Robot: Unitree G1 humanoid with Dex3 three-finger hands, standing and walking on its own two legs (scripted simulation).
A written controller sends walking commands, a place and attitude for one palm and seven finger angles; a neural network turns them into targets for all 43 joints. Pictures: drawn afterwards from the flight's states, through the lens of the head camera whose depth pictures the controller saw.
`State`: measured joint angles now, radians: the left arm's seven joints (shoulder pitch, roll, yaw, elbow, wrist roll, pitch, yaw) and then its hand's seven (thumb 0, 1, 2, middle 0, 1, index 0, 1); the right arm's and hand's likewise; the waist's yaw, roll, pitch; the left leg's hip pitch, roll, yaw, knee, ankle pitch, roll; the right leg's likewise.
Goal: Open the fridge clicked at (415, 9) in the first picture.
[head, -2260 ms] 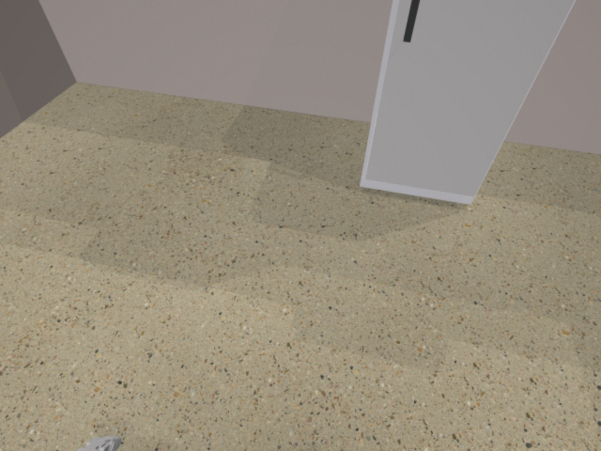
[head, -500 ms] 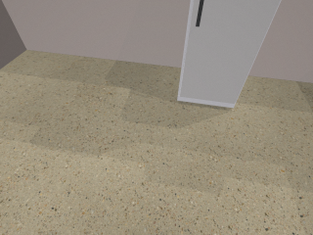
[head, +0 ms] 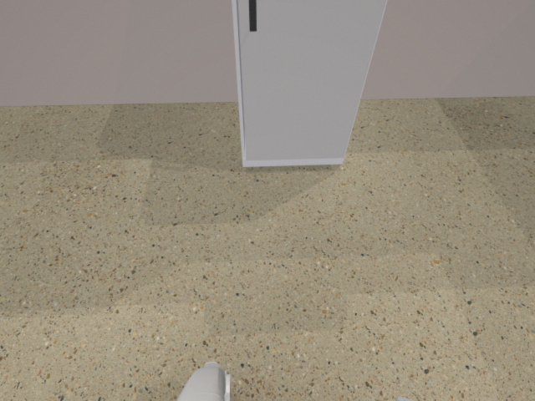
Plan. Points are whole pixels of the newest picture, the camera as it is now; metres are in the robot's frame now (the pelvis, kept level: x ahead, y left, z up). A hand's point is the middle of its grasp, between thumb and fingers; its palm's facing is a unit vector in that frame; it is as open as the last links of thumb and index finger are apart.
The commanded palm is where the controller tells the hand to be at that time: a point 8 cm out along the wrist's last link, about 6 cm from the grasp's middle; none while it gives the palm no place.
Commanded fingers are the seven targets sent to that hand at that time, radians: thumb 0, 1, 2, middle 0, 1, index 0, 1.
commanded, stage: walk to a spot facing it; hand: left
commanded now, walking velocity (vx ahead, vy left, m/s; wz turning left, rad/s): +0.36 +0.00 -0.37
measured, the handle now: out of the picture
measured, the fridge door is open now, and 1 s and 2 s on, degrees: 0 0 0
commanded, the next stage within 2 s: turn to face it in 1.04 s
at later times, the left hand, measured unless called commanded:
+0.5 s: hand (164, 290) +0.33 +0.25 -0.17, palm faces -0.22 -0.96 -0.17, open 7.4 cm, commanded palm none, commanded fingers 0.00 0.90 0.90 -0.20 -0.30 -0.20 -0.30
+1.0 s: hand (241, 205) +0.57 +0.12 -0.17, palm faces -0.48 -0.85 -0.24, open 7.3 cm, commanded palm none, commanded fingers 0.00 0.90 0.90 -0.20 -0.30 -0.20 -0.30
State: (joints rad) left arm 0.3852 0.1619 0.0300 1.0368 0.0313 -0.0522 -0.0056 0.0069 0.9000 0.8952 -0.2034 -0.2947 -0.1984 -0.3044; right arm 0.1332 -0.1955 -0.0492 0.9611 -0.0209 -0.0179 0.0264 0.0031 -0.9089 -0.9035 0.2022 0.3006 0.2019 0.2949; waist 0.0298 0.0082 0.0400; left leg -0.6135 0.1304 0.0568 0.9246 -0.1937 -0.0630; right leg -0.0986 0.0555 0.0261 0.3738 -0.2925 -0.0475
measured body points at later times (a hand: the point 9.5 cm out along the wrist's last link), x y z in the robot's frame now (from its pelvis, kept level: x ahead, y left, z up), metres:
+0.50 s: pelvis +0.21 +0.07 +0.00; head +0.24 +0.09 +0.45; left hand +0.34 +0.30 -0.15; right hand +0.12 -0.16 -0.14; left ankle +0.17 +0.14 -0.74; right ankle +0.24 -0.09 -0.65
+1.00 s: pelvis +0.42 -0.03 -0.01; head +0.45 -0.05 +0.44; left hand +0.59 +0.16 -0.15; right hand +0.37 -0.27 -0.15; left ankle +0.54 +0.10 -0.67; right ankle +0.38 -0.09 -0.74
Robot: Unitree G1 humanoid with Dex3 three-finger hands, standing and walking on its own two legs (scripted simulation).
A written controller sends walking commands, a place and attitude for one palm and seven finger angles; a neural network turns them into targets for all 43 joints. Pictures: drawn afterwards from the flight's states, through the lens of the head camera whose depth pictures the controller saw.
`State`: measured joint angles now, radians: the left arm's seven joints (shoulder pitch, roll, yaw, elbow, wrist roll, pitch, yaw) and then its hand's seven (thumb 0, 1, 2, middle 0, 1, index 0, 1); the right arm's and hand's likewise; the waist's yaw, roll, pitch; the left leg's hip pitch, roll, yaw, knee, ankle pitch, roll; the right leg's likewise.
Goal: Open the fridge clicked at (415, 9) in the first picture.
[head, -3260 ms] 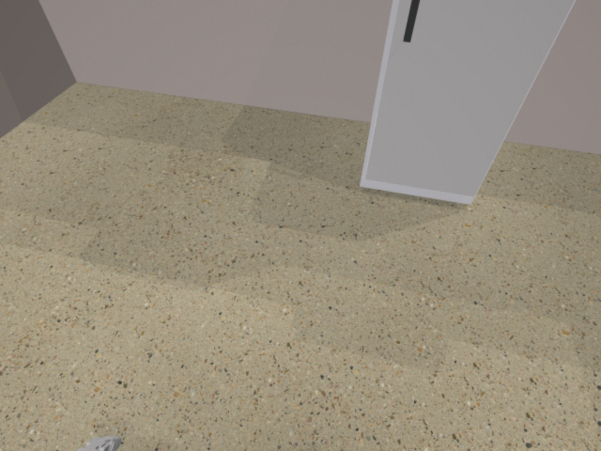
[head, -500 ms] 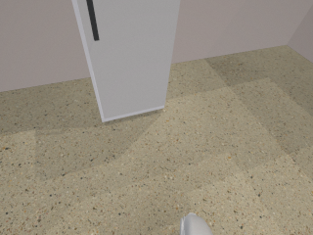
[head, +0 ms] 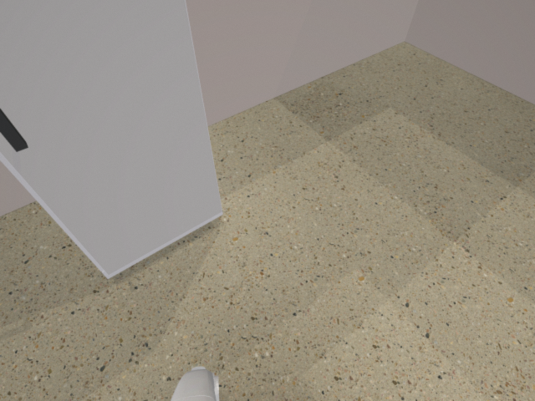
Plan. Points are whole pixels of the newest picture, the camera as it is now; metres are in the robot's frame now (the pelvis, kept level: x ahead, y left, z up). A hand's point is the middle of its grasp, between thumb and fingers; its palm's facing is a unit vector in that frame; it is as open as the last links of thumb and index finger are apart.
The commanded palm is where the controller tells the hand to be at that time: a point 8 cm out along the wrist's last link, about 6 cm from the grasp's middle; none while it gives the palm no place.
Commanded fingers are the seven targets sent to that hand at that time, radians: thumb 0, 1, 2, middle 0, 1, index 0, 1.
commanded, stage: walk to a spot facing it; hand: left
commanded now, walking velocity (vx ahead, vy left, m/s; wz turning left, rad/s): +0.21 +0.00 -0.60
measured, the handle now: out of the picture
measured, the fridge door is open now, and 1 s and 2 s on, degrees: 0 0 0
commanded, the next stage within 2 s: turn to face it in 0.04 s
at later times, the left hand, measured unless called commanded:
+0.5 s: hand (139, 351) +0.22 +0.25 -0.16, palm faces -0.01 -0.98 -0.18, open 7.4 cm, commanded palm none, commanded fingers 0.00 0.90 0.90 -0.20 -0.30 -0.20 -0.30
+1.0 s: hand out of the picture +0.12 +0.24 -0.16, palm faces +0.31 -0.91 -0.26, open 7.4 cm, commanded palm none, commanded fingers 0.00 0.90 0.90 -0.20 -0.30 -0.20 -0.30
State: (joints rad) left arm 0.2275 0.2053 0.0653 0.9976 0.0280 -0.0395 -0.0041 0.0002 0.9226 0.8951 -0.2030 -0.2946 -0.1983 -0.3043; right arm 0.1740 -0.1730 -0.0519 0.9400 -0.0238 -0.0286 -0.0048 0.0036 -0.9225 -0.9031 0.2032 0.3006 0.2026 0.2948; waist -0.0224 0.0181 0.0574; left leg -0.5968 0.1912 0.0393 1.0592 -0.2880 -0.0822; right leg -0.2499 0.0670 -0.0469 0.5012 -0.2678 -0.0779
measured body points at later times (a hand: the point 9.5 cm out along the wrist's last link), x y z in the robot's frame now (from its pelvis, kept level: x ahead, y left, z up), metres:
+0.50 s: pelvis +0.13 +0.07 +0.01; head +0.16 +0.08 +0.46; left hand +0.22 +0.30 -0.15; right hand +0.14 -0.17 -0.14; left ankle +0.17 +0.16 -0.73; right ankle +0.11 -0.08 -0.69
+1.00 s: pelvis +0.12 +0.04 +0.00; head +0.16 +0.04 +0.45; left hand +0.11 +0.29 -0.14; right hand +0.28 -0.19 -0.15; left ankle +0.08 +0.17 -0.69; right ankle +0.14 -0.06 -0.73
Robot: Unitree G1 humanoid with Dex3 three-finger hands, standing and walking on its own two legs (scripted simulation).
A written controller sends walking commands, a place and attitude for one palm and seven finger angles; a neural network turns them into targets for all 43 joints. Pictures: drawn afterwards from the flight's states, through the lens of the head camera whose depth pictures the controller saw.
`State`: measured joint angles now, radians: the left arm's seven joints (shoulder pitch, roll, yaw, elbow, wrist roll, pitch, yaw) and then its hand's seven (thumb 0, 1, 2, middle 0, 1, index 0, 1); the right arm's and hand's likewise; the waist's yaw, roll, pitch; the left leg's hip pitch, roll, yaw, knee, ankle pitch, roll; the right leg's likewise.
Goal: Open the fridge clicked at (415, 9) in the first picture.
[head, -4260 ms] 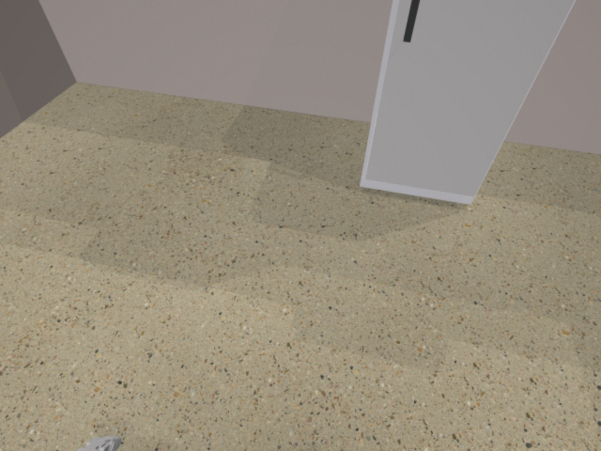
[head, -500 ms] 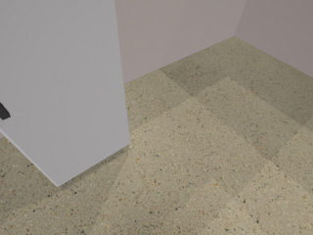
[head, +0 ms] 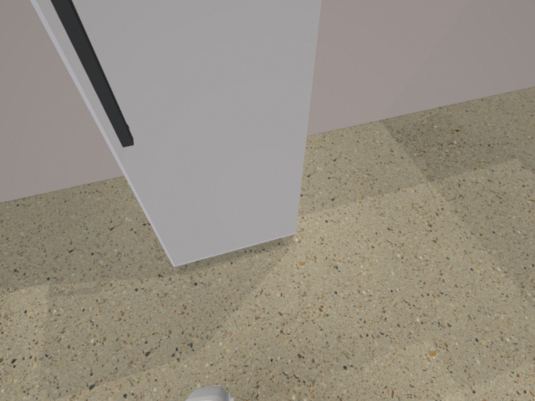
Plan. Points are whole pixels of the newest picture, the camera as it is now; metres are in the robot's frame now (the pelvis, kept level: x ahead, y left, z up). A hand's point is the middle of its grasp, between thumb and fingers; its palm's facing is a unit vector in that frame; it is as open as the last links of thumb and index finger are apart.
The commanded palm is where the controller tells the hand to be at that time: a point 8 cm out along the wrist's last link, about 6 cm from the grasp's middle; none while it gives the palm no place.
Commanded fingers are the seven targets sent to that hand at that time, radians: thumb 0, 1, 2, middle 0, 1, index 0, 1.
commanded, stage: turn to face it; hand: left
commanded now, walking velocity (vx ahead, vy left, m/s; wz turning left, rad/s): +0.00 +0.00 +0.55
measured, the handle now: (88, 52) +0.62 +0.36 +0.18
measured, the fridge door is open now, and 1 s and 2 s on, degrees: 0 0 0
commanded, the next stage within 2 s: take the last steps up to it in 0.54 s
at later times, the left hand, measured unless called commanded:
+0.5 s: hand out of the picture +0.03 +0.25 -0.16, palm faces +0.25 -0.93 -0.27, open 7.4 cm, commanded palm none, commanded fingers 0.00 0.90 0.90 -0.20 -0.30 -0.20 -0.30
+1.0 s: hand out of the picture -0.09 +0.19 -0.18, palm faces +0.41 -0.90 -0.18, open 7.4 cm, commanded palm none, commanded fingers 0.00 0.90 0.90 -0.20 -0.30 -0.20 -0.30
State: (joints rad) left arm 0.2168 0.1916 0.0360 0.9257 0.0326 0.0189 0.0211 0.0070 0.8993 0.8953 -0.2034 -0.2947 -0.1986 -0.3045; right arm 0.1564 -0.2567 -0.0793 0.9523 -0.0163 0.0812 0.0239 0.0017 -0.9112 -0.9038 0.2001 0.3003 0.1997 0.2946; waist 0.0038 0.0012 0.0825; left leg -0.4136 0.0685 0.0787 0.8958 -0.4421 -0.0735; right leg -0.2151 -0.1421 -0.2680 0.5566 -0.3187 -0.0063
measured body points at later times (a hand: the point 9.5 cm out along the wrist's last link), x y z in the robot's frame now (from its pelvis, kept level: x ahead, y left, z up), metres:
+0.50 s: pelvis +0.00 +0.02 +0.00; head +0.03 +0.03 +0.45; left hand +0.02 +0.29 -0.14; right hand +0.14 -0.20 -0.14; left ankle -0.01 +0.13 -0.74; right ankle +0.02 -0.11 -0.71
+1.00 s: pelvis +0.02 +0.03 +0.00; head +0.02 +0.05 +0.45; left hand -0.11 +0.23 -0.17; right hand +0.15 -0.18 -0.14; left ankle -0.04 +0.13 -0.74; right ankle +0.03 -0.10 -0.73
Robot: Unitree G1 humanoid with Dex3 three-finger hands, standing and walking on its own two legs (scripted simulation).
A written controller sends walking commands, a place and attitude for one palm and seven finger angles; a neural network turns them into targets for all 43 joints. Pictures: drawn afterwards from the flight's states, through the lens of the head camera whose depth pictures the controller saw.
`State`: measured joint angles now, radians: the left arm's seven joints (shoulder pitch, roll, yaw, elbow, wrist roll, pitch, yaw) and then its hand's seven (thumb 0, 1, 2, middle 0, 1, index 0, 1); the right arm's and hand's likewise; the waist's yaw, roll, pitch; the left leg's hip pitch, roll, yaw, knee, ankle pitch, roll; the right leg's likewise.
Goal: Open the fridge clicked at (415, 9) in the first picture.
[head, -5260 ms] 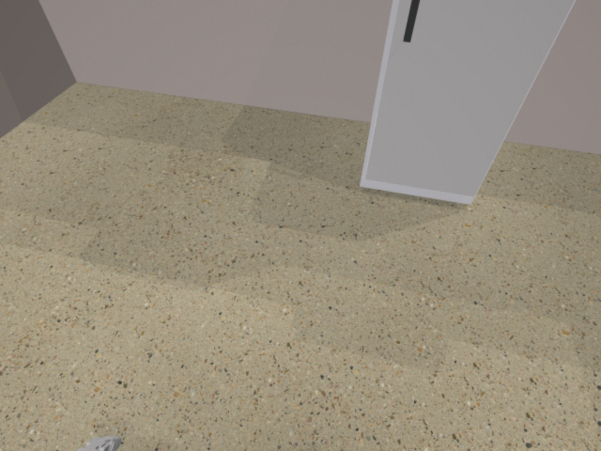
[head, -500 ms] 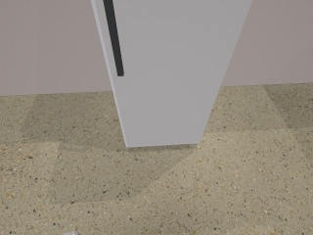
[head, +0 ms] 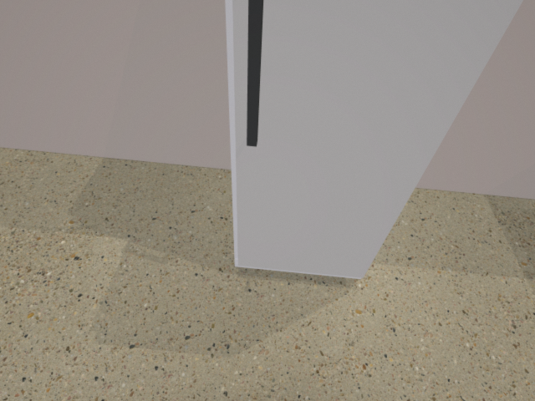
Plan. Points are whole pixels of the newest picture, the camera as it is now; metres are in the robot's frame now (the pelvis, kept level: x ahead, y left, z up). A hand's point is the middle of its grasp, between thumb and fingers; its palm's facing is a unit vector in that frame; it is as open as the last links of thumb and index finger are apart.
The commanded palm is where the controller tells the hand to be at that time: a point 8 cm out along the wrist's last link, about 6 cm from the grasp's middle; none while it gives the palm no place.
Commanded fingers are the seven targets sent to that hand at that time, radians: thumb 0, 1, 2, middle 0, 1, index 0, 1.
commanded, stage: take the last steps up to it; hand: left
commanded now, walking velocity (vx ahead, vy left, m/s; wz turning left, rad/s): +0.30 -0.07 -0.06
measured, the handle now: (255, 57) +0.68 +0.10 +0.19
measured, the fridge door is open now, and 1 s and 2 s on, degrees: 0 0 0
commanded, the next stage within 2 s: come to a stop and stand still in 0.44 s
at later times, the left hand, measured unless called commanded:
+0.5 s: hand (212, 339) +0.26 +0.13 -0.17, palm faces -0.03 -0.98 -0.21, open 7.4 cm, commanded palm none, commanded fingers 0.00 0.90 0.90 -0.20 -0.30 -0.20 -0.30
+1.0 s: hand (205, 355) +0.23 +0.13 -0.17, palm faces +0.02 -0.97 -0.23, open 7.4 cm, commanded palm none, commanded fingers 0.00 0.90 0.90 -0.20 -0.30 -0.20 -0.30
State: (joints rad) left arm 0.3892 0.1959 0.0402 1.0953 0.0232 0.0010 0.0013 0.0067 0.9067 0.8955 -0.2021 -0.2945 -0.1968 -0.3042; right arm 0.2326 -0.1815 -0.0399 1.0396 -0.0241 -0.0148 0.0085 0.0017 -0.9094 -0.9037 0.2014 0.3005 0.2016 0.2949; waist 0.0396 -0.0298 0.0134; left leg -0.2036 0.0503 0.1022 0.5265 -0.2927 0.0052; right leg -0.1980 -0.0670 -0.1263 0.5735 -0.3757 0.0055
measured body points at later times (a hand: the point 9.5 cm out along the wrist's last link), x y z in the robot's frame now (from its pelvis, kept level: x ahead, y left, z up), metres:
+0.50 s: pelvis +0.15 -0.05 -0.01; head +0.19 -0.07 +0.43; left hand +0.26 +0.18 -0.15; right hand +0.06 -0.26 -0.17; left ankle +0.02 +0.09 -0.66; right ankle +0.23 -0.14 -0.73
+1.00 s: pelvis +0.20 -0.06 +0.00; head +0.24 -0.06 +0.45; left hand +0.23 +0.18 -0.15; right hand +0.30 -0.28 -0.15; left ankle +0.27 +0.06 -0.73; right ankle +0.17 -0.17 -0.71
